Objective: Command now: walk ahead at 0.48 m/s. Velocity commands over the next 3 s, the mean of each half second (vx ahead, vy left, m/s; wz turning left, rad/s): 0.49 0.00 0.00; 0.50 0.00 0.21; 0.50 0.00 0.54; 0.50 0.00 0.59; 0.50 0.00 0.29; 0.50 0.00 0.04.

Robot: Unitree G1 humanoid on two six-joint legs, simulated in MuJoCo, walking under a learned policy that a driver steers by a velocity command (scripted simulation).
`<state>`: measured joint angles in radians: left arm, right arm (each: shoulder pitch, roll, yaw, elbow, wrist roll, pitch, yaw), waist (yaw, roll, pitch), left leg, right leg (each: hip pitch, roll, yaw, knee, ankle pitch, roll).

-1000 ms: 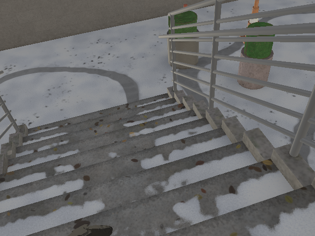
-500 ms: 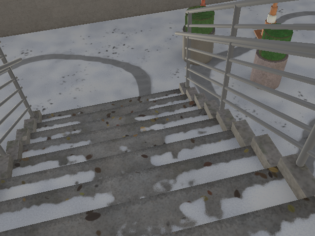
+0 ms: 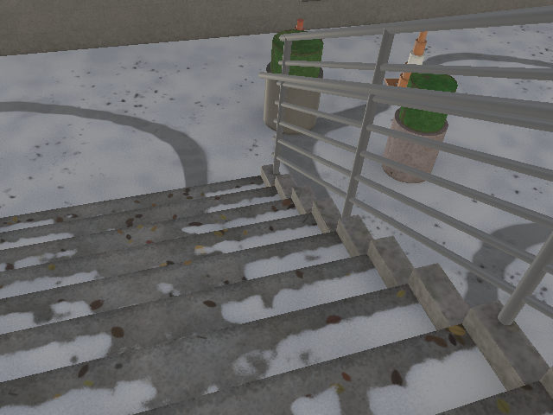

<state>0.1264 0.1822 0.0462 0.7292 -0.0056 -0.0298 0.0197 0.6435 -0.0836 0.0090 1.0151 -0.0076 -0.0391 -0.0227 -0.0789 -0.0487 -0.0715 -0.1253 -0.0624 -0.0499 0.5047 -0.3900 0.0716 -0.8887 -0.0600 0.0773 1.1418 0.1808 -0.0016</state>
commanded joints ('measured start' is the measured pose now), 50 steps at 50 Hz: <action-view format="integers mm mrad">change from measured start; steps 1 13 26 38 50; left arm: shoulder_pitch -84 -346 110 362 101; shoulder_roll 65 37 77 102 131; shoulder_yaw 26 1 -6 -22 -8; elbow -75 -164 159 268 62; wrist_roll -12 -20 -1 -20 -33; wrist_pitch -17 -75 -98 -41 -78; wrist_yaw -30 -116 -76 48 16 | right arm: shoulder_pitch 98 40 -179 -605 -172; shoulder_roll -129 -166 -167 -129 -244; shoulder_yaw -32 -52 -85 -61 -90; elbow -9 -70 -184 -382 -186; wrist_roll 6 46 17 -3 26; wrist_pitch -14 12 9 2 42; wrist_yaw -15 -46 -43 79 42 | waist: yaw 38 -105 -11 135 3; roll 139 117 64 -13 -14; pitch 158 243 83 121 -46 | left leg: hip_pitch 173 -12 -606 -378 338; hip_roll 267 145 175 79 411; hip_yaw -285 -160 -137 -36 -686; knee -107 185 860 78 -197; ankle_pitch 354 266 195 925 202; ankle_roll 87 72 -37 -19 352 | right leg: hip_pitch -207 261 476 463 -314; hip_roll -34 50 -180 -33 44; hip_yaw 94 -39 224 27 -21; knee -113 -755 -719 -414 884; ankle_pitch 31 269 51 -370 -772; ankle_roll -19 5 -238 -161 16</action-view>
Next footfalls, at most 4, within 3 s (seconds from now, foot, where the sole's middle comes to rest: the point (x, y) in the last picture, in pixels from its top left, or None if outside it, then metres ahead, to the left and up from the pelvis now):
0.36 right None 0.39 -0.18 -0.94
0.90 left None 0.70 0.04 -1.11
1.44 right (273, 352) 1.05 -0.13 -1.28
2.16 left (155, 331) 1.27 0.33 -1.45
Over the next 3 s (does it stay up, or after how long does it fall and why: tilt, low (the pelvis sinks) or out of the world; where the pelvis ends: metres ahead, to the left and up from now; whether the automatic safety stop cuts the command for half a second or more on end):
stays up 1.58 0.37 -0.86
